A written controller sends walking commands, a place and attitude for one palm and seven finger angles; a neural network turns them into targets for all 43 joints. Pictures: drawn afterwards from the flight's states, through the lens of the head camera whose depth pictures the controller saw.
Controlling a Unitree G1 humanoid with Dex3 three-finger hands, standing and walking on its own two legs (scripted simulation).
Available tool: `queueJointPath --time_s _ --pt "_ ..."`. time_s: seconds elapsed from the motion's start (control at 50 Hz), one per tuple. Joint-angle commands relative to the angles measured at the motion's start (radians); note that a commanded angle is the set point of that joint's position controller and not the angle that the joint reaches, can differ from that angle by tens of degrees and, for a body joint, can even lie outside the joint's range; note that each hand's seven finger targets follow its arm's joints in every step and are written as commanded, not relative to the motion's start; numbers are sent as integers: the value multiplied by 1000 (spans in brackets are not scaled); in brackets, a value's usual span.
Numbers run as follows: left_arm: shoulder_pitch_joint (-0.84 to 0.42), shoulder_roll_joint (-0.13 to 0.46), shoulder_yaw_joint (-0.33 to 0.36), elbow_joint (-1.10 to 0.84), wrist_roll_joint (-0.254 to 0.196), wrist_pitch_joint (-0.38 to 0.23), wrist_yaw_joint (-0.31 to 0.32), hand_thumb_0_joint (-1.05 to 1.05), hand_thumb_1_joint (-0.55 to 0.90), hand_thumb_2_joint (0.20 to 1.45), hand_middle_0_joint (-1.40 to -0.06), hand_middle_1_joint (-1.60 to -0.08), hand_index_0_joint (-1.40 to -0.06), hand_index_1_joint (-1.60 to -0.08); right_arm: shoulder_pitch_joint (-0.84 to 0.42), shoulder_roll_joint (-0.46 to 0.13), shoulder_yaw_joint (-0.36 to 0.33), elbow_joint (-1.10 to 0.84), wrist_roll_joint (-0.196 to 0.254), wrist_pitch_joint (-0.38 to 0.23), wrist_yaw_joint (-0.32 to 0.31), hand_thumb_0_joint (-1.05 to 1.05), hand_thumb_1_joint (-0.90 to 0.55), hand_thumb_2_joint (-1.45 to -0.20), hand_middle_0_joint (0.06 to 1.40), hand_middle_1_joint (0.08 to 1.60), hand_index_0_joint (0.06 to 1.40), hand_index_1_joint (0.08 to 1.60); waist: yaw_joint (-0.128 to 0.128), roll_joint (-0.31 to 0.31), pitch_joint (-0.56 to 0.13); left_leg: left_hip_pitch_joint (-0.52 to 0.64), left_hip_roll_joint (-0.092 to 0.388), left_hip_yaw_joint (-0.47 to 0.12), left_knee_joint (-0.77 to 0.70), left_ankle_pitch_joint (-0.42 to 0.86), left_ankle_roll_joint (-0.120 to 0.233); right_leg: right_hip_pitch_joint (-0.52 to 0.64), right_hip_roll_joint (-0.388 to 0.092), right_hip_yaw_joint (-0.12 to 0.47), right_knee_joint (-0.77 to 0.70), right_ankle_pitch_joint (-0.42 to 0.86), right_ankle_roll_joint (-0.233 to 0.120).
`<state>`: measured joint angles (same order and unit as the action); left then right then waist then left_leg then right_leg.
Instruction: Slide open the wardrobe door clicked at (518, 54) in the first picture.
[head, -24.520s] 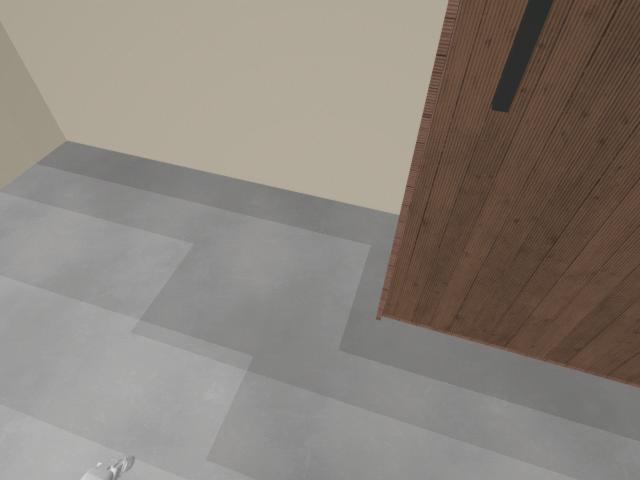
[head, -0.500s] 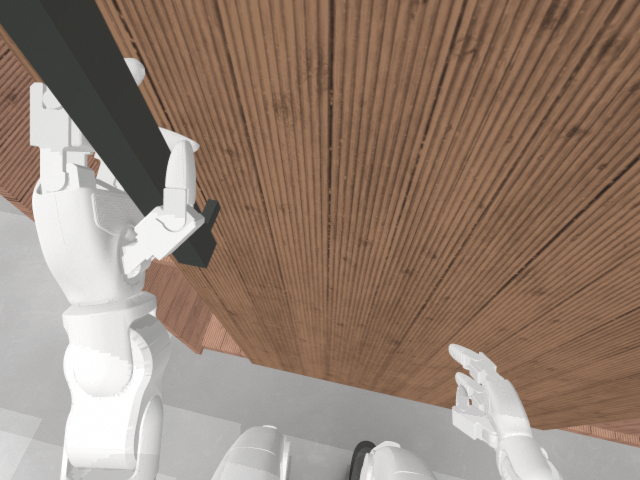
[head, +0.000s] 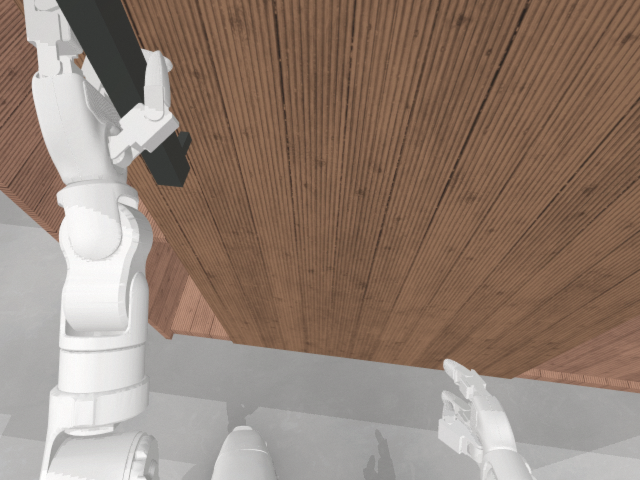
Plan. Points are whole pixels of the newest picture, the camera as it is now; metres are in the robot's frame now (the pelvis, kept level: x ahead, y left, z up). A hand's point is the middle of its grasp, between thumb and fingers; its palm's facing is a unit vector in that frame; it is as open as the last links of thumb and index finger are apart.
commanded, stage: step sideways, sliding the door along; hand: left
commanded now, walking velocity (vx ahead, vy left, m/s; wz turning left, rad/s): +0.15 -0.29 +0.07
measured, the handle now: (125, 35) +0.40 +0.23 +0.28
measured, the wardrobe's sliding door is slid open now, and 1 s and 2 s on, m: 0.21 0.24 0.24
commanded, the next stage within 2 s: stop walking and hold the door there in 0.24 s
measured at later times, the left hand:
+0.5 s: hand (186, 107) +0.36 +0.18 +0.25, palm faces +0.40 -0.90 -0.16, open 7.5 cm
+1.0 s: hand (187, 104) +0.36 +0.18 +0.25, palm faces +0.48 -0.86 -0.19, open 7.4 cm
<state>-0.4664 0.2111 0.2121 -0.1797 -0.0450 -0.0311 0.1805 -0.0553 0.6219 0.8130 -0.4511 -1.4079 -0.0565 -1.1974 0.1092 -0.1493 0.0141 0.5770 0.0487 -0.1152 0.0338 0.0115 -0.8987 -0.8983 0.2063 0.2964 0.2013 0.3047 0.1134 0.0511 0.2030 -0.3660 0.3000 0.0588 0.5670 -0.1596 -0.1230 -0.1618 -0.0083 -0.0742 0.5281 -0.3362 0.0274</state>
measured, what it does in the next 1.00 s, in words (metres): steps to the right: left foot, then right foot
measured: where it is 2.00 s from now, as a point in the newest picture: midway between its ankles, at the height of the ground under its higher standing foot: outside the picture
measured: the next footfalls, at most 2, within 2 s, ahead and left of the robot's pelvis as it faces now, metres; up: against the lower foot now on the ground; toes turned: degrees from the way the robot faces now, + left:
left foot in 0.16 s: +0.04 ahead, +0.11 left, +0.00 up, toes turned +11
right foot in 0.56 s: +0.07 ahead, -0.25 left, +0.00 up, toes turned -7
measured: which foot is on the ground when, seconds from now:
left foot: down 0.00-0.00, up 0.02-0.14, down 0.16-0.56, up 0.58-0.94, down 0.96-1.00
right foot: down 0.00-0.16, up 0.18-0.54, down 0.56-1.00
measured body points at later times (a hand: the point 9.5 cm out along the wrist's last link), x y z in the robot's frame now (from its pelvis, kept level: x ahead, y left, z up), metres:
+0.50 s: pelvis -0.01 -0.08 +0.02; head +0.03 -0.06 +0.47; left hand +0.33 +0.23 +0.25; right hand +0.19 -0.27 -0.07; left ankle +0.00 +0.10 -0.72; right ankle +0.03 -0.25 -0.66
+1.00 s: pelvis -0.04 -0.10 +0.01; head -0.04 -0.10 +0.46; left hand +0.33 +0.22 +0.26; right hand +0.05 -0.42 -0.08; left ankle -0.01 +0.02 -0.72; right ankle +0.03 -0.24 -0.72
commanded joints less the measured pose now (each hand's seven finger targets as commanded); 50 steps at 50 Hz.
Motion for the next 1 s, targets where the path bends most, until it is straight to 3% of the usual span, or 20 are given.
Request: queueJointPath --time_s 0.0,0.04,0.1,0.12,0.14,0.16,0.18,0.32,0.34,0.4,0.44,0.5,0.54,0.58,0.6,0.62,0.72,0.88,0.94,0.98 --pt "-387 120 -240 -317 18 -140 -85 0 900 900 -450 -1400 -450 -1400 -118 -103 -45 -119 8 -48 -44 0 -900 -900 200 300 200 300 -98 -217 -507 -33 -233 20 402 -412 86 169 -316 242 -77 1080 -153" --pt "-413 86 -244 -320 8 -150 -83 0 900 900 -450 -1400 -450 -1400 -118 -124 -58 -95 3 -34 -60 0 -900 -900 200 300 200 300 -82 -331 -502 -166 -234 -3 480 -472 103 323 -311 228 23 1170 -199" --pt "-484 12 -290 -326 -12 -165 -78 0 900 900 -450 -1400 -450 -1400 -71 -136 -51 -68 -9 2 -66 0 -900 -900 200 300 200 300 -168 -103 -539 204 -213 74 -102 -29 97 115 -187 22 265 830 -116" --pt "-514 -3 -309 -342 -30 -180 -91 0 900 900 -450 -1400 -450 -1400 -65 -182 -81 -76 -16 5 -63 0 -900 -900 200 300 200 300 -193 119 -563 544 -53 -128 -165 403 163 -240 -86 -19 475 414 -41" --pt "-526 -31 -328 -338 -39 -188 -99 0 900 900 -450 -1400 -450 -1400 -67 -212 -97 -90 -20 6 -50 0 -900 -900 200 300 200 300 -149 334 -621 725 245 -488 -121 893 280 -474 -12 61 646 -260 -7" --pt "-504 -27 -322 -249 -32 -173 -100 0 900 900 -450 -1400 -450 -1400 -71 -199 -82 -101 -8 22 -28 0 -900 -900 200 300 200 300 -148 191 -620 702 279 -527 -111 813 321 -447 -32 167 761 -255 -33" --pt "-537 -25 -302 -203 -35 -155 -114 0 900 900 -450 -1400 -450 -1400 -108 -250 -111 -109 8 29 -6 0 -900 -900 200 300 200 300 -142 46 -576 578 282 -435 -130 599 338 -466 -32 189 786 -200 -30" --pt "-658 -46 -349 -139 -7 -109 -147 0 900 900 -450 -1400 -450 -1400 -88 -200 -99 -80 -5 27 -19 0 -900 -900 200 300 200 300 -141 273 -466 411 72 -34 -202 278 207 -418 -51 31 705 77 17" --pt "-397 503 219 223 27 -92 -84 0 900 900 -450 -1400 -450 -1400 -13 -241 -111 -9 -12 59 -53 0 -900 -900 200 300 200 300 -111 280 -482 424 69 -20 -228 326 220 -452 -27 -6 704 53 36" --pt "-483 309 8 65 -7 -114 -120 0 900 900 -450 -1400 -450 -1400 -62 -203 -73 -78 -16 70 -64 0 -900 -900 200 300 200 300 -115 375 -466 360 44 39 -187 354 236 -323 -22 -56 432 -11 35" --pt "-431 336 38 127 -14 -120 -114 0 900 900 -450 -1400 -450 -1400 -35 -209 -64 -71 -9 49 -70 0 -900 -900 200 300 200 300 -118 407 -443 289 19 102 -166 289 203 -181 24 -97 272 -33 29" --pt "-344 478 159 214 -3 -118 -95 0 900 900 -450 -1400 -450 -1400 -19 -211 -51 -72 6 29 -77 0 -900 -900 200 300 200 300 -98 172 -441 232 -59 102 26 95 142 17 4 -55 -70 167 26" --pt "-272 680 300 277 15 -115 -83 0 900 900 -450 -1400 -450 -1400 -56 -160 -28 -88 9 37 -94 0 -900 -900 200 300 200 300 -85 -347 -442 -110 -259 68 407 -436 93 201 -317 331 -159 754 -92" --pt "-239 752 385 336 23 -84 -73 0 900 900 -450 -1400 -450 -1400 -70 -171 -15 -57 -8 30 -104 0 -900 -900 200 300 200 300 -91 -229 -405 -160 -234 -61 548 -420 86 98 -458 463 -210 753 -166" --pt "-240 828 489 337 5 -99 -61 0 900 900 -450 -1400 -450 -1400 -34 -219 -36 -41 4 21 -103 0 -900 -900 200 300 200 300 -84 -374 -460 -208 -254 -99 630 -407 67 155 -418 467 -166 747 -160" --pt "-260 711 418 321 -9 -114 -64 0 900 900 -450 -1400 -450 -1400 -53 -215 -38 -39 4 13 -107 0 -900 -900 200 300 200 300 -88 -414 -473 -210 -257 -133 649 -357 64 205 -372 337 -89 831 -136" --pt "-146 746 475 465 16 -138 -57 0 900 900 -450 -1400 -450 -1400 -33 -243 -51 -19 -5 32 -108 0 -900 -900 200 300 200 300 -91 -265 -492 -96 -293 -33 461 -254 61 156 -340 199 -84 866 -118" --pt "-243 691 372 413 26 -160 -47 0 900 900 -450 -1400 -450 -1400 36 -279 -75 -10 -7 34 -119 0 -900 -900 200 300 200 300 -107 -105 -467 207 -282 30 -130 -38 97 -15 -255 170 -114 315 -93" --pt "-295 617 292 360 21 -183 -56 0 900 900 -450 -1400 -450 -1400 37 -317 -80 -43 9 37 -119 0 -900 -900 200 300 200 300 -85 217 -426 203 -23 -192 -215 243 201 -124 -43 17 83 40 -7" --pt "-256 541 215 426 24 -173 -68 0 900 900 -450 -1400 -450 -1400 45 -275 -66 -40 6 44 -116 0 -900 -900 200 300 200 300 -96 244 -390 137 4 -200 -255 249 248 -142 -7 23 226 -120 -13"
